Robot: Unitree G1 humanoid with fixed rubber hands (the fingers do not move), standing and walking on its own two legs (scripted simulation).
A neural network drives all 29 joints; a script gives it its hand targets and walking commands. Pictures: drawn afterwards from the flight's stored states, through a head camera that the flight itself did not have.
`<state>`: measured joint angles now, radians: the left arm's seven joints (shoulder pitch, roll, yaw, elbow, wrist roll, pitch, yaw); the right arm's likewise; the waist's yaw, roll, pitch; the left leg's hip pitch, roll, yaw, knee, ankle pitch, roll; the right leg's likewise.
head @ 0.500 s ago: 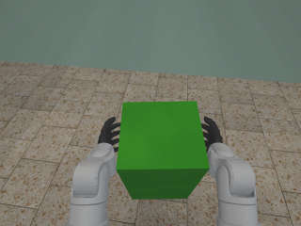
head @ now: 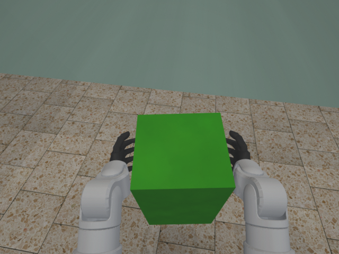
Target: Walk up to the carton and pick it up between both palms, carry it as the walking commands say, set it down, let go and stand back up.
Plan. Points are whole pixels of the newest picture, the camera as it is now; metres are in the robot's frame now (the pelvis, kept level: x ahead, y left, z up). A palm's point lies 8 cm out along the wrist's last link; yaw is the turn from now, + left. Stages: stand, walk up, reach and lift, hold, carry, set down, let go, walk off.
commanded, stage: carry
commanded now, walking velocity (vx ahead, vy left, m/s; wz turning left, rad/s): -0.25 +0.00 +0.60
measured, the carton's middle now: (179, 176) +0.28 +0.01 +0.03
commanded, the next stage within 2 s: none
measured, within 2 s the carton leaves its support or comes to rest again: neither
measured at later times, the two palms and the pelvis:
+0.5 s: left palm (90, 186) +0.23 +0.19 +0.08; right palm (213, 167) +0.28 -0.07 +0.08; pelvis -0.03 +0.01 +0.00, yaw +9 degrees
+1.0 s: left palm out of the picture +0.05 +0.24 +0.07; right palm (181, 228) +0.16 +0.00 +0.07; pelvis -0.17 +0.01 -0.01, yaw +21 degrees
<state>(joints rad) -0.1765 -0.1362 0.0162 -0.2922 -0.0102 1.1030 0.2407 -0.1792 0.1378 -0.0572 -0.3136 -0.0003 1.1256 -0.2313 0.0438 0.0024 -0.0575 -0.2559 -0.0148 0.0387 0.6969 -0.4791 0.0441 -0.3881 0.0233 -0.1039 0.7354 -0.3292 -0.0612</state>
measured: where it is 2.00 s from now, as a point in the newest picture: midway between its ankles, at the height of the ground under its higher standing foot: outside the picture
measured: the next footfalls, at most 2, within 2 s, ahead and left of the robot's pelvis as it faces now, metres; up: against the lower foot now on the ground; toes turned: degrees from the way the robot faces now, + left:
left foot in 0.24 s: +0.08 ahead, +0.11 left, +0.00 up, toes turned +6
left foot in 0.74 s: -0.05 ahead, +0.15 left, +0.00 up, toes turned +14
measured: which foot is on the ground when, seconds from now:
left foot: down 0.00-0.02, up 0.04-0.22, down 0.24-0.48, up 0.50-0.72, down 0.74-1.00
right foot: down 0.00-0.76, up 0.78-0.96, down 0.98-1.00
